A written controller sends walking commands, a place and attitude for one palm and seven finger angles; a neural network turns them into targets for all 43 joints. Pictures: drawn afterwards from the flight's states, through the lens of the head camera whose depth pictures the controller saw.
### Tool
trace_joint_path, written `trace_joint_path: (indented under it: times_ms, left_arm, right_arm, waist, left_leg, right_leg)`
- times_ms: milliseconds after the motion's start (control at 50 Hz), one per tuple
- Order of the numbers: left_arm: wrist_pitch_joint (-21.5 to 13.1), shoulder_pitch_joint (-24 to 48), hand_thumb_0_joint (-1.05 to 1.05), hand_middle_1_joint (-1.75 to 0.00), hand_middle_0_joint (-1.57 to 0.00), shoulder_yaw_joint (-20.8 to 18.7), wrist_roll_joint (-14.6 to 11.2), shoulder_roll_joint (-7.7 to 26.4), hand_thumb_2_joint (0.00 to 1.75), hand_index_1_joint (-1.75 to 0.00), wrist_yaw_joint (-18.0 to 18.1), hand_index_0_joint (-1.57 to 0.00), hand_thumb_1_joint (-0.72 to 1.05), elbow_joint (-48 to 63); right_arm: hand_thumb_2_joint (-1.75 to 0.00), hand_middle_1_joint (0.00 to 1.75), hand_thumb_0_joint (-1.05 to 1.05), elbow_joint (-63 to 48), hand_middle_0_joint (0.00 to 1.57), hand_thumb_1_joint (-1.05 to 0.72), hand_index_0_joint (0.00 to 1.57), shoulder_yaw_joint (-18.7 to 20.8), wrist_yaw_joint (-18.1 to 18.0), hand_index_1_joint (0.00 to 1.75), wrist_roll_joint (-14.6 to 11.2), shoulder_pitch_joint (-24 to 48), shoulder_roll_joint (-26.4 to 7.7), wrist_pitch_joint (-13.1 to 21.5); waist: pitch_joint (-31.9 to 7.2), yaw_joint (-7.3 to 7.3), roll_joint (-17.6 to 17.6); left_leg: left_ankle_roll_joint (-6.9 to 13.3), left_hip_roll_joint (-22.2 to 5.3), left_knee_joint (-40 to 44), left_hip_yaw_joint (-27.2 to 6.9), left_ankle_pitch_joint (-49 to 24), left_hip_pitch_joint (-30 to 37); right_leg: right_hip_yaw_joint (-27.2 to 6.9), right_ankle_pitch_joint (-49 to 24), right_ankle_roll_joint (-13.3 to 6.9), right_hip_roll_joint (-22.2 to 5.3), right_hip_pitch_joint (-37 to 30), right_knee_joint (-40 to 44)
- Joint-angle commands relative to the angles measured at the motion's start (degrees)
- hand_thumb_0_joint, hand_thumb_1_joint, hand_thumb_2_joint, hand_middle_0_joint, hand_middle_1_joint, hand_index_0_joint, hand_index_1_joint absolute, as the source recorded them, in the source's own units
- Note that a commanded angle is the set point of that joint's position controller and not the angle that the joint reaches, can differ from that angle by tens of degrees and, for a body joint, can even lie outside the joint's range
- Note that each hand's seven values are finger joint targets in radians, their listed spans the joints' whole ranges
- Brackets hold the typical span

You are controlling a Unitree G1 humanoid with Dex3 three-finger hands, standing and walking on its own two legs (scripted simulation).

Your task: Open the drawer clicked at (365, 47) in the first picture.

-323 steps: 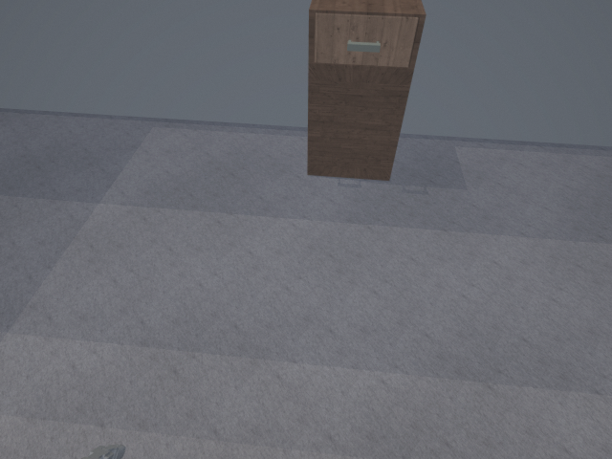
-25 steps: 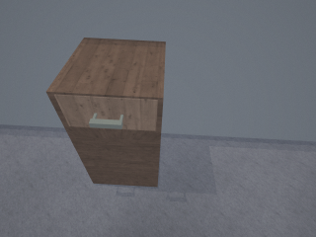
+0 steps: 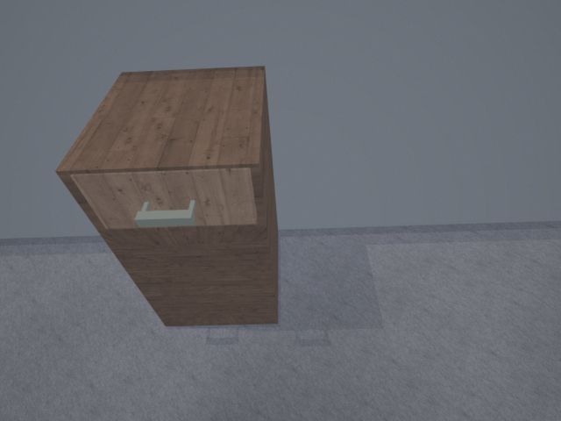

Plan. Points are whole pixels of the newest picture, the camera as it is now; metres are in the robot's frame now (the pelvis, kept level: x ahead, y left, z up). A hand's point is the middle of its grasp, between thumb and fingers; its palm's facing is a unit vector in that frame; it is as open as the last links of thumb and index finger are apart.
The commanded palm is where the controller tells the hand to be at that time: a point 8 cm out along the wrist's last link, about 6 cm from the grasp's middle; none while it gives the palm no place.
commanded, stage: come to a stop and stand still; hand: left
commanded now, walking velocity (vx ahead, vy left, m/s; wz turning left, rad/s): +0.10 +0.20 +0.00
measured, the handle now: (167, 211) +0.55 +0.30 -0.08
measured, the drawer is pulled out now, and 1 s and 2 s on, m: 0.00 0.00 0.00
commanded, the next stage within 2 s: look again from close up in 0.92 s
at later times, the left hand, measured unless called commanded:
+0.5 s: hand out of the picture +0.00 +0.23 -0.18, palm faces +0.07 -0.97 -0.22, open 7.4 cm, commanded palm none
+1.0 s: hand out of the picture +0.01 +0.24 -0.17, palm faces +0.02 -0.98 -0.19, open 7.4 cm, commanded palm none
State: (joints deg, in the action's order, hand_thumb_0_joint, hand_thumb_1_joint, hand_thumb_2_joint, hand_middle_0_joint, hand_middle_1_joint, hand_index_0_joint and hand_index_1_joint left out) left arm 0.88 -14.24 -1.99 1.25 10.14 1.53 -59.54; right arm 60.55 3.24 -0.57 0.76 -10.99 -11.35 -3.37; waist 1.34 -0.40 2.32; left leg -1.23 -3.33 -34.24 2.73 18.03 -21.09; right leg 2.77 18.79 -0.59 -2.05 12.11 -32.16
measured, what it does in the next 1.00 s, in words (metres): steps on the spot: left foot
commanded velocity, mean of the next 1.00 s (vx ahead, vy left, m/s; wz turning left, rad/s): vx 0.00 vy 0.03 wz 0.00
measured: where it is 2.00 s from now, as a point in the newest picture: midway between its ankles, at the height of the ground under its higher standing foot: outside the picture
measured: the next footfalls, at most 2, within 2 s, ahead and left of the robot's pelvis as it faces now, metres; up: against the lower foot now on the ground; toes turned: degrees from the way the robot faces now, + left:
left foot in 0.36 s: -0.01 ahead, +0.13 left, +0.00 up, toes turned +4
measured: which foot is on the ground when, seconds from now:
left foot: up 0.00-0.34, down 0.36-1.00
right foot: down 0.00-1.00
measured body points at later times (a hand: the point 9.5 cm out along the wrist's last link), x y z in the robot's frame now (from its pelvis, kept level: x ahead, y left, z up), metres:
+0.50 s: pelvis -0.01 +0.04 +0.00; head +0.00 +0.04 +0.45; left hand +0.00 +0.28 -0.16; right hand +0.04 -0.19 -0.15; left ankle -0.05 +0.12 -0.73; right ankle -0.02 -0.11 -0.73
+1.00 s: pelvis +0.01 +0.06 +0.00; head +0.02 +0.06 +0.45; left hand +0.01 +0.29 -0.16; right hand -0.02 -0.15 -0.16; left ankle -0.05 +0.12 -0.73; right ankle -0.02 -0.11 -0.73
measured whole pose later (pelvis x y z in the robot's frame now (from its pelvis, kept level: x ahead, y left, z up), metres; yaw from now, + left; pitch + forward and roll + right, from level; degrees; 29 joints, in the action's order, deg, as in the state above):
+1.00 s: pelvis +0.01 +0.06 +0.00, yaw -1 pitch -1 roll +0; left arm 0.7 -16.4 0.3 0.4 8.6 1.9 -62.6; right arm 62.9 -1.9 -2.1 0.6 -19.8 -8.8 1.1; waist 1.6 0.0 0.3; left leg 4.7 3.1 -26.3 5.8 19.9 -6.0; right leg 0.7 16.9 3.2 -5.5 10.2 -28.1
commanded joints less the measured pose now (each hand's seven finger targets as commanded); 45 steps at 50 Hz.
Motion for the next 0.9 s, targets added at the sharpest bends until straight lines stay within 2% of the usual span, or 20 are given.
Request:
trace_joint_path:
  times_ms: [0, 60, 160, 200, 220, 240, 260, 280, 300, 320, 340, 360, 380, 420, 480, 520, 560, 640, 780, 880]
  left_arm:
    - [-1.40, 1.93, 0.00, -0.30, -0.20, -1.36, 0.18, 9.27, 0.90, -0.30, 0.36, -0.20, 0.90, 3.00]
    - [-1.65, -0.49, 0.00, -0.30, -0.20, -1.77, 0.03, 9.03, 0.90, -0.30, 0.27, -0.20, 0.90, 2.68]
    - [-1.61, -4.83, 0.00, -0.30, -0.20, -2.52, 0.19, 9.35, 0.90, -0.30, 0.89, -0.20, 0.90, 0.63]
    - [-1.49, -4.27, 0.00, -0.30, -0.20, -2.50, -0.01, 9.34, 0.90, -0.30, 1.06, -0.20, 0.90, -0.06]
    - [-1.36, -3.10, 0.00, -0.30, -0.20, -2.26, -0.22, 9.10, 0.90, -0.30, 1.07, -0.20, 0.90, -0.29]
    - [-3.16, -8.97, 0.00, -0.30, -0.20, -0.86, 0.10, 8.53, 0.90, -0.30, 3.24, -0.20, 0.90, -0.90]
    - [-3.91, -6.91, 0.00, -0.30, -0.20, -1.34, 0.20, 11.62, 0.90, -0.30, 2.72, -0.20, 0.90, 2.30]
    - [-3.79, -4.89, 0.00, -0.30, -0.20, -1.25, 0.21, 10.61, 0.90, -0.30, 2.53, -0.20, 0.90, 3.09]
    - [-3.55, -2.88, 0.00, -0.30, -0.20, -0.92, 0.10, 9.68, 0.90, -0.30, 2.44, -0.20, 0.90, 3.75]
    - [-3.04, -1.83, 0.00, -0.30, -0.20, -0.69, -0.33, 8.67, 0.90, -0.30, 2.22, -0.20, 0.90, 3.98]
    - [-2.82, -3.58, 0.00, -0.30, -0.20, -0.25, -0.68, 6.45, 0.90, -0.30, 2.02, -0.20, 0.90, 3.71]
    - [-2.48, -4.69, 0.00, -0.30, -0.20, 0.14, -0.61, 5.93, 0.90, -0.30, 1.91, -0.20, 0.90, 3.28]
    - [-1.92, -4.13, 0.00, -0.30, -0.20, 0.50, -0.49, 5.49, 0.90, -0.30, 1.80, -0.20, 0.90, 2.77]
    - [-1.25, -4.00, 0.00, -0.30, -0.20, 1.06, -0.36, 4.86, 0.90, -0.30, 1.51, -0.20, 0.90, 2.30]
    - [-0.90, -4.23, 0.00, -0.30, -0.20, 1.41, -0.39, 4.74, 0.90, -0.30, 1.05, -0.20, 0.90, 2.27]
    - [-0.64, -3.65, 0.00, -0.30, -0.20, 1.44, -0.23, 5.03, 0.90, -0.30, 0.78, -0.20, 0.90, 2.51]
    - [-0.55, -4.32, 0.00, -0.30, -0.20, 1.53, -0.27, 4.85, 0.90, -0.30, 0.70, -0.20, 0.90, 2.44]
    - [-0.60, -4.68, 0.00, -0.30, -0.20, 1.68, -0.31, 5.03, 0.90, -0.30, 0.55, -0.20, 0.90, 1.90]
    - [-0.69, -5.34, 0.00, -0.30, -0.20, 1.63, -0.55, 4.27, 0.90, -0.30, 0.54, -0.20, 0.90, 0.31]
    - [-0.80, -5.58, 0.00, -0.30, -0.20, 1.56, -0.67, 3.57, 0.90, -0.30, 0.62, -0.20, 0.90, -0.87]
  right_arm:
    - [-0.90, 0.30, 0.00, -2.32, 0.20, -0.90, 0.20, 0.29, 0.76, 0.30, 0.28, -1.28, -3.04, 1.32]
    - [-0.90, 0.30, 0.00, -1.57, 0.20, -0.90, 0.20, 0.10, 0.63, 0.30, 0.22, -3.70, -2.87, 1.84]
    - [-0.90, 0.30, 0.00, -2.80, 0.20, -0.90, 0.20, -0.37, -0.22, 0.30, -0.13, -2.46, -2.53, 2.23]
    - [-0.90, 0.30, 0.00, -2.04, 0.20, -0.90, 0.20, -0.75, -0.62, 0.30, -0.29, -4.52, -2.05, 2.46]
    - [-0.90, 0.30, 0.00, -1.10, 0.20, -0.90, 0.20, -0.78, -0.74, 0.30, -0.38, -6.26, -1.58, 2.53]
    - [-0.90, 0.30, 0.00, -5.52, 0.20, -0.90, 0.20, -1.00, -0.39, 0.30, 0.05, -1.83, -3.72, 3.85]
    - [-0.90, 0.30, 0.00, -6.99, 0.20, -0.90, 0.20, -1.19, -0.07, 0.30, -0.14, -5.19, -1.82, 3.56]
    - [-0.90, 0.30, 0.00, -7.23, 0.20, -0.90, 0.20, -1.58, -0.12, 0.30, -0.61, -6.45, -2.38, 3.32]
    - [-0.90, 0.30, 0.00, -6.60, 0.20, -0.90, 0.20, -1.70, -0.08, 0.30, -0.56, -8.47, -2.05, 3.58]
    - [-0.90, 0.30, 0.00, -5.46, 0.20, -0.90, 0.20, -1.92, 0.06, 0.30, -0.25, -10.68, -2.95, 3.82]
    - [-0.90, 0.30, 0.00, -5.07, 0.20, -0.90, 0.20, -1.86, -0.06, 0.30, 0.32, -10.51, -4.54, 4.32]
    - [-0.90, 0.30, 0.00, -5.19, 0.20, -0.90, 0.20, -2.10, -0.39, 0.30, 0.47, -9.67, -5.16, 4.31]
    - [-0.90, 0.30, 0.00, -5.41, 0.20, -0.90, 0.20, -2.27, -0.60, 0.30, 0.29, -9.06, -5.45, 4.35]
    - [-0.90, 0.30, 0.00, -5.55, 0.20, -0.90, 0.20, -2.51, -0.92, 0.30, 0.17, -8.59, -6.13, 4.17]
    - [-0.90, 0.30, 0.00, -5.93, 0.20, -0.90, 0.20, -2.68, -0.95, 0.30, 0.03, -7.06, -5.90, 4.17]
    - [-0.90, 0.30, 0.00, -5.72, 0.20, -0.90, 0.20, -2.87, -0.79, 0.30, 0.12, -7.11, -6.24, 4.30]
    - [-0.90, 0.30, 0.00, -5.43, 0.20, -0.90, 0.20, -2.96, -0.92, 0.30, 0.22, -7.24, -6.64, 4.53]
    - [-0.90, 0.30, 0.00, -4.55, 0.20, -0.90, 0.20, -3.34, -1.17, 0.30, 0.08, -8.08, -6.53, 4.84]
    - [-0.90, 0.30, 0.00, -2.32, 0.20, -0.90, 0.20, -3.57, -1.68, 0.30, 0.04, -9.81, -5.97, 5.22]
    - [-0.90, 0.30, 0.00, -0.30, 0.20, -0.90, 0.20, -3.64, -1.86, 0.30, -0.03, -11.21, -5.12, 5.36]
  waist:
    - [7.80, 0.66, -12.44]
    - [4.67, -0.48, -9.42]
    - [0.86, -2.75, -10.54]
    - [-1.69, -1.85, -10.88]
    - [-1.80, -1.01, -11.65]
    - [-0.68, -1.89, -7.52]
    - [-5.93, -0.43, -11.31]
    - [-7.67, 0.56, -11.48]
    - [-7.49, 2.07, -9.77]
    - [-6.45, 2.39, -3.18]
    - [-5.76, 0.96, 3.19]
    - [-5.66, 0.24, 5.24]
    - [-4.03, 0.46, 8.73]
    - [0.31, 0.27, 6.16]
    - [3.56, 0.00, -1.18]
    - [5.38, 0.21, -0.13]
    - [4.15, 0.02, 1.23]
    - [3.21, -0.03, -0.23]
    - [2.06, 0.03, 0.69]
    - [2.30, 0.03, -0.36]
  left_leg:
    - [0.72, 0.30, -8.99, -3.15, 1.61, -1.16]
    - [0.04, 1.17, -10.40, -2.37, 1.02, -2.60]
    - [-0.59, 1.11, -3.97, -1.59, 5.85, -2.20]
    - [-0.62, 1.67, 3.15, -0.94, 2.82, 2.19]
    - [-0.47, 1.84, 7.22, -0.30, -1.25, 6.48]
    - [-0.87, 3.07, -0.64, 0.85, 0.08, 4.95]
    - [1.31, 1.90, -2.24, -0.42, 4.79, 1.80]
    - [1.34, 1.56, -0.65, -0.72, 5.53, 3.59]
    - [1.30, 1.33, 5.20, -0.65, 0.74, 7.50]
    - [2.13, -0.22, 9.28, -1.88, -5.19, 9.39]
    - [3.25, -3.72, 7.57, -4.16, -20.07, 9.69]
    - [3.97, -5.13, 6.12, -4.81, -28.36, 10.67]
    - [4.59, -5.48, 7.61, -6.40, -31.46, 10.24]
    - [5.59, -6.13, 9.37, -7.21, -31.17, 8.28]
    - [4.92, -3.84, 11.47, -6.40, -15.98, 5.57]
    - [4.87, -3.50, 14.21, -7.25, -10.89, 4.17]
    - [5.08, -3.75, 15.23, -7.54, -11.68, 5.92]
    - [5.10, -3.70, 15.29, -7.19, -15.92, 8.11]
    - [4.72, -3.53, 14.60, -6.04, -23.88, 11.82]
    - [4.62, -3.34, 14.15, -5.30, -25.61, 12.32]
  right_leg:
    - [-16.17, 7.36, -6.11, -14.34, 8.85, 23.83]
    - [-11.85, -6.67, -6.18, -13.75, 0.77, 19.81]
    - [-12.00, -29.12, -9.26, -16.48, -8.34, 13.65]
    - [-10.63, -34.57, -8.51, -15.08, -9.60, 10.66]
    - [-9.33, -31.69, -7.12, -13.92, -7.10, 9.90]
    - [-13.39, -55.24, -4.40, -12.50, -6.76, 5.10]
    - [-12.03, -51.64, -5.03, -13.78, -10.77, 5.30]
    - [-10.47, -41.99, -5.77, -13.68, -9.35, 5.98]
    - [-8.43, -35.91, -5.64, -12.28, -6.46, 4.50]
    - [-5.32, -28.06, -4.18, -8.70, -4.69, 1.40]
    - [-3.22, -23.35, -2.66, -5.97, -3.11, -0.17]
    - [-1.54, -18.04, -2.16, -4.51, -2.52, 0.06]
    - [-0.17, -11.25, -1.54, -3.16, -2.07, -0.03]
    - [0.60, -4.48, -0.81, -1.52, -0.91, 0.99]
    - [-1.12, -6.35, -0.83, -2.47, -0.84, 4.00]
    - [-1.12, -5.28, -0.57, -2.40, -0.22, 3.95]
    - [-0.88, -5.19, -0.33, -2.23, -0.16, 3.74]
    - [-0.98, -6.66, -0.18, -2.56, -0.59, 4.29]
    - [-1.16, -9.41, -0.15, -2.98, -0.97, 4.40]
    - [-1.24, -11.56, -0.19, -3.18, -1.69, 4.32]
